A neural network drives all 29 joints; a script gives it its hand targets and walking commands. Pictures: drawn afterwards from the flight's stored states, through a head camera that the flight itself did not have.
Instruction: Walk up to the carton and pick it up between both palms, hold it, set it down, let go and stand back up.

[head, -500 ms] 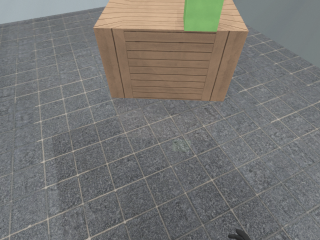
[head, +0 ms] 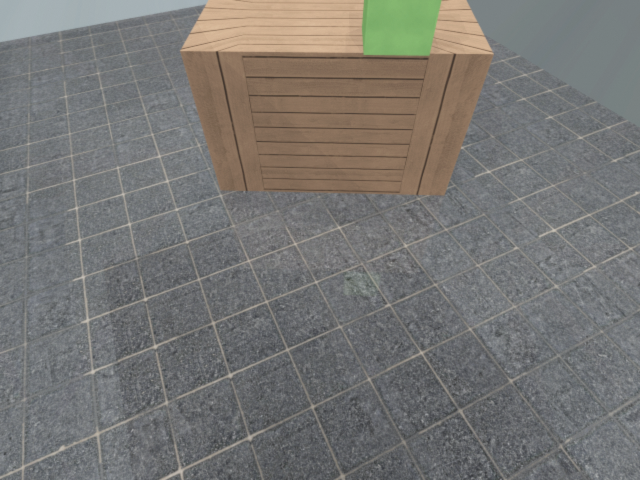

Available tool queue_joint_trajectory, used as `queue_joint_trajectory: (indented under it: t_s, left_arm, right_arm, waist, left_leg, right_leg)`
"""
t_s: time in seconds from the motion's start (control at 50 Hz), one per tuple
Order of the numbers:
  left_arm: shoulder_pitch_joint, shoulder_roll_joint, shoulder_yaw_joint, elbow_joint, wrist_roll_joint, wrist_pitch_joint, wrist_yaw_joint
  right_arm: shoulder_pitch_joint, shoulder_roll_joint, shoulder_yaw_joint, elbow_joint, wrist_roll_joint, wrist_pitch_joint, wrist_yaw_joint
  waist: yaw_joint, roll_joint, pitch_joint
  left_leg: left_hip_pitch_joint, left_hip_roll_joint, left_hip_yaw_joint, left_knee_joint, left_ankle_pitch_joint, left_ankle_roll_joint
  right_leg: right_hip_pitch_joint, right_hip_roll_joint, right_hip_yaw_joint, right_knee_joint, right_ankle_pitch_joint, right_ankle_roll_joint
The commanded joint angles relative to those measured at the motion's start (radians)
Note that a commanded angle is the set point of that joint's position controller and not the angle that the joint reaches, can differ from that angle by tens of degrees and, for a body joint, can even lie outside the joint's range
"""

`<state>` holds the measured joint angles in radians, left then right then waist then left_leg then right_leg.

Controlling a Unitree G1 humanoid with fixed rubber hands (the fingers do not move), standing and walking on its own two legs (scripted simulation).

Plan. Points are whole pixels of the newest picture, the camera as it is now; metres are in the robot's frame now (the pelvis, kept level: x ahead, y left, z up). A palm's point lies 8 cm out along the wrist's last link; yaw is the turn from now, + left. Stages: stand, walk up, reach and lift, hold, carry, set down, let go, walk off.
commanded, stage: stand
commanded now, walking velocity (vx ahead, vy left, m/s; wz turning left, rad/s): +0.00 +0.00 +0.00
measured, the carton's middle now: (399, 0) +1.40 -0.27 -0.01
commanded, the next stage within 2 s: walk up in 0.96 s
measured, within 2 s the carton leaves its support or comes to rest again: neither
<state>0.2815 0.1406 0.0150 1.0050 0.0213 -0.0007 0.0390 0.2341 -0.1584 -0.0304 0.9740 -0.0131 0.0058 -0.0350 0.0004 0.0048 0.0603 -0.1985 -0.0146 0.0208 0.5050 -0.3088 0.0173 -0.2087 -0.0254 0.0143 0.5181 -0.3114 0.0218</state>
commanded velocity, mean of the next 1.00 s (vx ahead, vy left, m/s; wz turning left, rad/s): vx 0.00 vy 0.00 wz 0.00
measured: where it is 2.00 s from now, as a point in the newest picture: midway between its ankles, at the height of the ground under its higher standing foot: (359, 462)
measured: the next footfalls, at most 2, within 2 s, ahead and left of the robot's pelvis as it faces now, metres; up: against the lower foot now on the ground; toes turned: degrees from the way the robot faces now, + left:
right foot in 1.48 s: +0.09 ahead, -0.19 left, +0.00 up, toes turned -11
left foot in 1.98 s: +0.50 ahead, +0.00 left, +0.00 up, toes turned +4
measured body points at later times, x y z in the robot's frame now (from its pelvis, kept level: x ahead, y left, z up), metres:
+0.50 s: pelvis +0.00 +0.00 +0.00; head +0.01 -0.01 +0.45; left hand -0.01 +0.20 -0.16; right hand -0.01 -0.21 -0.16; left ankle -0.03 +0.11 -0.74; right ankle -0.02 -0.13 -0.74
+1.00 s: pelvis +0.00 -0.01 +0.00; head +0.01 -0.01 +0.45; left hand -0.01 +0.20 -0.16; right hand -0.02 -0.21 -0.16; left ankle -0.03 +0.11 -0.74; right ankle -0.02 -0.13 -0.74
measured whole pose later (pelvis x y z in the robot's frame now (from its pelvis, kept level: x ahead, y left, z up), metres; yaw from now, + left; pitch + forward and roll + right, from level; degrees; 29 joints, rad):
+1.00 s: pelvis +0.00 -0.01 +0.00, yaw +0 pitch -1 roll +0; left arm 0.29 0.11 0.00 1.15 0.02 -0.01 0.05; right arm 0.28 -0.10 -0.01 1.18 -0.01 -0.01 -0.05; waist -0.01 0.01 0.03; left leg -0.15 -0.01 0.02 0.44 -0.28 0.01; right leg -0.16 -0.02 0.01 0.46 -0.29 0.02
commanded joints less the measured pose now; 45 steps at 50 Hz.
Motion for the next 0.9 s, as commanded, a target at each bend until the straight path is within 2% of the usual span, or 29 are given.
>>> queue_joint_trajectory:
  t_s: [0.0,0.02,0.06,0.08,0.1,0.12,0.16,0.18,0.22,0.26,0.3,0.34,0.36,0.4,0.52,0.58,0.6,0.62,0.64,0.66,0.68,0.7,0.72,0.74,0.76,0.78,0.82,0.86,0.88]
  left_arm:
    - [0.07,0.122,0.025,-0.007,0.003,-0.016,0.006]
    - [0.041,0.121,0.021,-0.004,-0.001,-0.015,0.009]
    - [0.031,0.141,0.033,-0.016,-0.002,-0.011,0.005]
    - [0.064,0.082,0.014,0.012,0.0,-0.01,0.006]
    - [0.086,0.101,0.021,0.032,0.001,-0.012,0.007]
    - [0.068,0.088,0.019,0.028,0.001,-0.011,0.006]
    - [0.074,0.098,0.018,0.038,0.003,-0.004,0.004]
    - [0.051,0.081,0.012,0.037,-0.006,-0.005,0.006]
    - [0.077,0.049,0.005,0.058,-0.005,-0.007,0.004]
    - [0.058,0.058,0.004,0.055,-0.002,-0.014,0.006]
    - [0.077,0.038,-0.003,0.066,0.001,-0.014,0.012]
    - [0.094,0.03,-0.003,0.087,-0.005,-0.015,0.004]
    - [0.068,0.023,-0.007,0.088,-0.001,-0.016,0.007]
    - [0.055,0.063,0.005,0.088,-0.007,-0.009,0.005]
    - [0.095,0.035,-0.001,0.103,-0.01,-0.014,0.012]
    - [0.074,0.047,-0.002,0.104,-0.002,-0.018,0.012]
    - [0.05,0.033,0.002,0.101,-0.006,-0.023,0.015]
    - [0.099,0.045,0.002,0.117,-0.008,-0.018,0.01]
    - [0.07,0.054,0.001,0.105,-0.005,-0.021,0.008]
    - [0.072,0.064,0.003,0.103,-0.001,-0.018,0.011]
    - [0.103,0.057,0.009,0.106,-0.009,-0.019,0.009]
    - [0.112,0.034,-0.001,0.126,-0.008,-0.013,0.006]
    - [0.094,0.042,-0.004,0.12,-0.003,-0.012,0.008]
    - [0.092,0.085,0.015,0.116,-0.003,-0.013,0.009]
    - [0.07,0.052,0.009,0.124,-0.002,-0.011,0.011]
    - [0.056,0.076,0.009,0.113,-0.011,-0.012,0.0]
    - [0.114,0.034,0.001,0.125,-0.006,-0.014,0.007]
    - [0.102,0.058,0.003,0.142,-0.01,-0.012,0.011]
    - [0.106,0.038,-0.003,0.146,-0.002,-0.011,0.009]
  right_arm:
    - [0.057,-0.075,-0.017,0.009,-0.002,-0.025,-0.001]
    - [0.062,-0.076,-0.02,0.002,0.0,-0.028,-0.004]
    - [0.038,-0.108,-0.025,0.018,-0.004,-0.032,-0.01]
    - [0.063,-0.12,-0.029,0.024,-0.004,-0.03,-0.005]
    - [0.092,-0.07,-0.019,0.049,0.004,-0.03,-0.002]
    - [0.063,-0.08,-0.018,0.059,0.004,-0.022,-0.001]
    - [0.084,-0.073,-0.019,0.064,0.003,-0.02,-0.007]
    - [0.09,-0.058,-0.012,0.076,0.003,-0.016,-0.006]
    - [0.096,-0.061,-0.015,0.092,-0.004,-0.015,-0.005]
    - [0.106,-0.06,-0.009,0.115,0.004,-0.01,-0.01]
    - [0.12,-0.048,-0.004,0.122,-0.002,-0.01,-0.009]
    - [0.114,-0.045,-0.007,0.126,0.001,-0.015,-0.016]
    - [0.118,-0.055,-0.008,0.128,0.005,-0.017,-0.014]
    - [0.114,-0.046,-0.005,0.125,-0.003,-0.018,-0.007]
    - [0.099,-0.032,-0.002,0.152,0.004,-0.019,-0.012]
    - [0.131,-0.029,0.003,0.168,0.001,-0.022,-0.015]
    - [0.146,-0.011,0.003,0.177,0.005,-0.023,-0.019]
    - [0.137,-0.03,0.003,0.183,-0.005,-0.022,-0.019]
    - [0.146,-0.033,0.004,0.179,0.003,-0.023,-0.017]
    - [0.149,-0.043,0.001,0.198,0.0,-0.022,-0.021]
    - [0.154,-0.029,0.008,0.193,0.002,-0.024,-0.019]
    - [0.122,-0.007,0.016,0.18,0.004,-0.027,-0.016]
    - [0.128,-0.041,0.001,0.188,0.007,-0.028,-0.01]
    - [0.126,-0.007,0.012,0.192,0.002,-0.026,-0.014]
    - [0.129,-0.002,0.011,0.191,0.004,-0.027,-0.009]
    - [0.102,0.01,0.022,0.18,0.006,-0.027,-0.01]
    - [0.128,-0.014,0.01,0.197,0.001,-0.024,-0.011]
    - [0.176,0.004,0.014,0.207,0.005,-0.027,-0.014]
    - [0.137,-0.033,0.008,0.209,-0.001,-0.024,-0.017]
  waist:
    - [0.001,-0.011,-0.094]
    - [-0.022,-0.003,-0.081]
    - [0.007,0.04,-0.052]
    - [-0.001,-0.03,-0.064]
    - [-0.001,-0.055,-0.041]
    - [-0.004,-0.012,0.007]
    - [-0.005,-0.02,0.0]
    - [-0.015,0.033,0.031]
    - [-0.004,-0.034,0.015]
    - [-0.012,0.029,-0.006]
    - [-0.016,0.003,-0.013]
    - [0.004,-0.032,-0.003]
    - [-0.006,-0.044,0.005]
    - [-0.013,-0.027,0.015]
    - [0.003,0.003,0.018]
    - [-0.019,0.018,0.03]
    - [-0.023,-0.017,-0.027]
    - [0.002,0.008,-0.006]
    - [-0.021,0.014,-0.02]
    - [-0.01,-0.037,-0.052]
    - [0.003,0.04,-0.042]
    - [0.003,0.043,-0.001]
    - [-0.016,0.025,0.023]
    - [-0.001,0.011,-0.015]
    - [-0.021,-0.003,-0.001]
    - [-0.005,-0.015,-0.017]
    - [-0.003,0.034,0.051]
    - [-0.01,-0.035,-0.008]
    - [0.0,-0.019,0.046]
  left_leg:
    - [0.041,0.082,-0.071,-0.086,0.241,0.036]
    - [0.048,0.087,-0.063,-0.095,0.263,0.031]
    - [-0.001,0.09,-0.089,-0.109,0.292,0.045]
    - [0.023,0.091,-0.082,-0.096,0.262,0.041]
    - [0.016,0.084,-0.079,-0.103,0.242,0.031]
    - [0.004,0.079,-0.073,-0.11,0.207,0.026]
    - [0.002,0.088,-0.082,-0.118,0.207,0.031]
    - [-0.031,0.082,-0.089,-0.121,0.186,0.026]
    - [-0.005,0.085,-0.087,-0.12,0.184,0.025]
    - [0.018,0.082,-0.072,-0.11,0.209,0.024]
    - [-0.021,0.088,-0.072,-0.114,0.214,0.019]
    - [0.013,0.093,-0.079,-0.11,0.238,0.017]
    - [0.003,0.079,-0.077,-0.113,0.2,0.014]
    - [-0.01,0.092,-0.078,-0.134,0.209,0.021]
    - [0.002,0.088,-0.08,-0.12,0.203,0.024]
    - [0.062,0.105,-0.073,-0.115,0.295,0.021]
    - [0.067,0.104,-0.083,-0.113,0.302,0.024]
    - [0.055,0.109,-0.07,-0.125,0.309,0.019]
    - [0.052,0.102,-0.081,-0.111,0.303,0.021]
    - [0.063,0.11,-0.073,-0.121,0.299,0.019]
    - [0.051,0.101,-0.068,-0.134,0.274,0.021]
    - [0.053,0.107,-0.072,-0.13,0.282,0.019]
    - [0.038,0.097,-0.074,-0.124,0.246,0.017]
    - [0.017,0.095,-0.074,-0.134,0.244,0.014]
    - [0.019,0.089,-0.067,-0.122,0.262,0.013]
    - [0.03,0.097,-0.08,-0.134,0.266,0.014]
    - [0.033,0.1,-0.071,-0.119,0.283,0.018]
    - [0.036,0.102,-0.087,-0.13,0.257,0.013]
    - [0.005,0.098,-0.068,-0.137,0.221,0.01]
  right_leg:
    - [0.041,-0.06,0.047,-0.083,0.267,-0.044]
    - [0.01,-0.051,0.038,-0.083,0.262,-0.043]
    - [0.05,-0.055,0.029,-0.089,0.258,-0.036]
    - [0.049,-0.061,0.034,-0.091,0.285,-0.041]
    - [0.048,-0.058,0.027,-0.086,0.284,-0.039]
    - [0.01,-0.055,0.045,-0.101,0.245,-0.035]
    - [0.035,-0.054,0.028,-0.117,0.234,-0.038]
    - [0.013,-0.059,0.043,-0.113,0.203,-0.032]
    - [0.021,-0.057,0.036,-0.13,0.187,-0.03]
    - [0.015,-0.069,0.05,-0.137,0.229,-0.042]
    - [0.079,-0.071,0.056,-0.124,0.252,-0.048]
    - [0.044,-0.057,0.04,-0.128,0.253,-0.046]
    - [0.033,-0.069,0.057,-0.143,0.243,-0.045]
    - [0.023,-0.044,0.023,-0.125,0.214,-0.039]
    - [0.01,-0.06,0.046,-0.146,0.185,-0.036]
    - [-0.037,-0.062,0.052,-0.132,0.281,-0.051]
    - [0.009,-0.062,0.042,-0.122,0.28,-0.052]
    - [0.011,-0.051,0.032,-0.124,0.262,-0.039]
    - [0.027,-0.059,0.031,-0.116,0.272,-0.036]
    - [0.043,-0.057,0.027,-0.125,0.266,-0.039]
    - [0.049,-0.051,0.027,-0.122,0.233,-0.037]
    - [0.0,-0.053,0.029,-0.12,0.234,-0.043]
    - [-0.011,-0.06,0.033,-0.133,0.256,-0.031]
    - [0.042,-0.047,0.009,-0.126,0.231,-0.03]
    - [0.044,-0.062,0.035,-0.127,0.257,-0.04]
    - [-0.001,-0.053,0.02,-0.139,0.229,-0.041]
    - [-0.019,-0.057,0.037,-0.137,0.252,-0.029]
    - [0.036,-0.045,0.021,-0.134,0.227,-0.038]
    - [0.01,-0.055,0.034,-0.134,0.23,-0.038]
